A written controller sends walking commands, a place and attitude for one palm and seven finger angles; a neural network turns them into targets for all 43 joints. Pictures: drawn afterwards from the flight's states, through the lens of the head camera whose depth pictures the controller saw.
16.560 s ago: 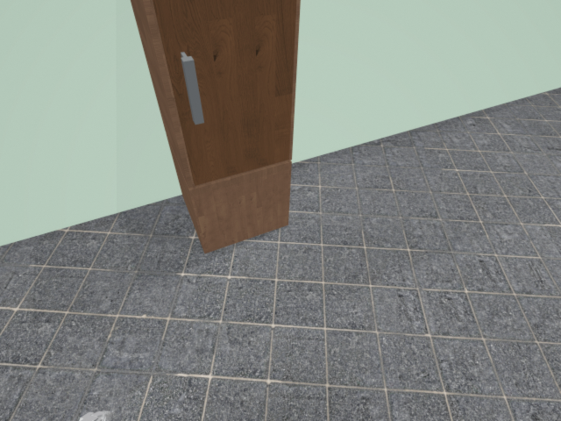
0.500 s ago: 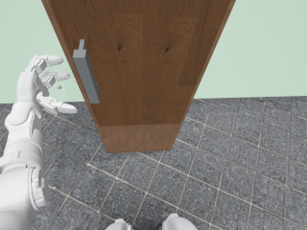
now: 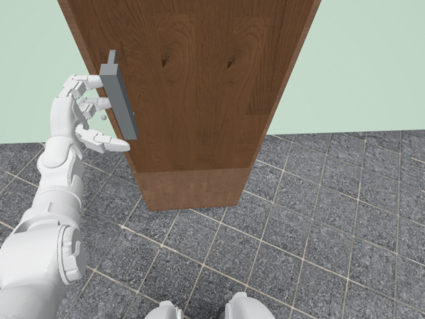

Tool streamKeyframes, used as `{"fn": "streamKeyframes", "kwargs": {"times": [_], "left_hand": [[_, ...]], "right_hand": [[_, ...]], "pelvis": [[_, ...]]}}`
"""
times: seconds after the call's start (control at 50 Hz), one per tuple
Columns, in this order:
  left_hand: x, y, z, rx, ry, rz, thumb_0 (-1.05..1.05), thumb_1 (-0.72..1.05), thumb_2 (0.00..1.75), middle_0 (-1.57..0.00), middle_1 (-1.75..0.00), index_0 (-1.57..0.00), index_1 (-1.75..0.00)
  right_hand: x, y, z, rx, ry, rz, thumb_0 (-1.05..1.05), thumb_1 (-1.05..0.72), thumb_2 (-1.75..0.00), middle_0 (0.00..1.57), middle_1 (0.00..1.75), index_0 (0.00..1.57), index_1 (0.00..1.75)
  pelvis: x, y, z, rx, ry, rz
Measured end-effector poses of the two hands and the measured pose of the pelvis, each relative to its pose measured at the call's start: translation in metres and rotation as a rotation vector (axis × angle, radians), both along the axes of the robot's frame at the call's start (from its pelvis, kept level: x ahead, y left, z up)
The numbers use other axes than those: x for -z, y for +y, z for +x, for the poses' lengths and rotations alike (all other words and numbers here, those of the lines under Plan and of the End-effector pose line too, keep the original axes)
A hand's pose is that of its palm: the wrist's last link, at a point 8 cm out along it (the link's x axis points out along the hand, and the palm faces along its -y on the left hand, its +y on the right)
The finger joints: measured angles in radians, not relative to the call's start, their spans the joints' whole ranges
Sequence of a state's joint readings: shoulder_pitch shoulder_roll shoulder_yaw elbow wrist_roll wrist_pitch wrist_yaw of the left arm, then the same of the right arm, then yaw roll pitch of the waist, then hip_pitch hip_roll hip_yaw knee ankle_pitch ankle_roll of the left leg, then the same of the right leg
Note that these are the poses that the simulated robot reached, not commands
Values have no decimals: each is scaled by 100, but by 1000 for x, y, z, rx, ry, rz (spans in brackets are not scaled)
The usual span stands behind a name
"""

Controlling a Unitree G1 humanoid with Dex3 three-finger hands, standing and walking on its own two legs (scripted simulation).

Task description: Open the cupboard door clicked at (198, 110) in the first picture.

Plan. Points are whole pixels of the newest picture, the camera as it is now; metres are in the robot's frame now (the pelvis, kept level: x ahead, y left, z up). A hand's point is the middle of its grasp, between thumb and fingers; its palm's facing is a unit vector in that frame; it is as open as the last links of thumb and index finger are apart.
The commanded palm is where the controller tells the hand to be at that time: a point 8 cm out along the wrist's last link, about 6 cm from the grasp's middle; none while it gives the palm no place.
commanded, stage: slide the fingers in behind the handle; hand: left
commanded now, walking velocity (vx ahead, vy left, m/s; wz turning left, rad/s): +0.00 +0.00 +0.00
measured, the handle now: (122, 98) +0.52 +0.15 +0.07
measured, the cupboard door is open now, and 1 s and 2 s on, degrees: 0 0 0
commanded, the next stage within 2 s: close the thumb around the handle in 0.98 s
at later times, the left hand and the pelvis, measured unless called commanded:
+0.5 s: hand (122, 116) +0.48 +0.15 +0.07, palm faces +0.03 -1.00 -0.02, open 13.9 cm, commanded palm +0.45 +0.19 +0.08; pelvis +0.00 -0.01 +0.00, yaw +0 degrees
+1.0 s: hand (122, 118) +0.47 +0.14 +0.08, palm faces +0.02 -1.00 -0.01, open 14.0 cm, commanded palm +0.44 +0.19 +0.08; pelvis +0.00 -0.03 +0.00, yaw +0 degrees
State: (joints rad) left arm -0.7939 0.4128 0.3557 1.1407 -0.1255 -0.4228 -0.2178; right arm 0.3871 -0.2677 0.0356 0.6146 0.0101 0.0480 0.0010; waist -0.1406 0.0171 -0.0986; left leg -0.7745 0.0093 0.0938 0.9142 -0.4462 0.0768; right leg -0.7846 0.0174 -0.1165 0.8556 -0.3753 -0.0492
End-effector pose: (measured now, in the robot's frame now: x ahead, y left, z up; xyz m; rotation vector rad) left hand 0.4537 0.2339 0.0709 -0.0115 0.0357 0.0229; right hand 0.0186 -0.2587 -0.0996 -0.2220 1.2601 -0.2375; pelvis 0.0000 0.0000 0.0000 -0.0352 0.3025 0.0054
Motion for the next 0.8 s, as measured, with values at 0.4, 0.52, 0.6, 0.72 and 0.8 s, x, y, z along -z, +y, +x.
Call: {"fn": "streamKeyframes", "kwargs": {"times": [0.4,0.52,0.6,0.72,0.8], "left_hand": [[1,-30,1,-6,-2,9,-1,-50,30,-30,-120,-31,-121],[-2,-37,0,-1,-24,34,-1,-50,30,-30,-120,-31,-121],[-2,-48,2,16,-11,18,-1,-50,30,-30,-120,-31,-121],[-2,-47,3,-8,-4,25,-1,-50,30,-32,-121,-33,-123],[-4,-44,1,-17,-6,30,-1,-50,30,-31,-121,-33,-122]], "right_hand": [[3,-9,-1,4,-5,18,1,-90,-90,21,30,20,30],[5,-13,0,1,-1,25,1,-90,-90,20,30,20,30],[6,-15,1,1,0,29,1,-90,-90,20,30,20,30],[4,-18,2,7,-19,29,1,-91,-90,20,30,20,30],[4,-20,1,11,-22,32,1,-91,-90,20,30,20,30]], "pelvis": [[0,-11,0,-1,-3,12],[0,-15,0,-3,1,14],[0,-17,1,-4,-2,16],[-1,-21,1,1,-4,21],[-1,-24,0,5,-7,24]]}}
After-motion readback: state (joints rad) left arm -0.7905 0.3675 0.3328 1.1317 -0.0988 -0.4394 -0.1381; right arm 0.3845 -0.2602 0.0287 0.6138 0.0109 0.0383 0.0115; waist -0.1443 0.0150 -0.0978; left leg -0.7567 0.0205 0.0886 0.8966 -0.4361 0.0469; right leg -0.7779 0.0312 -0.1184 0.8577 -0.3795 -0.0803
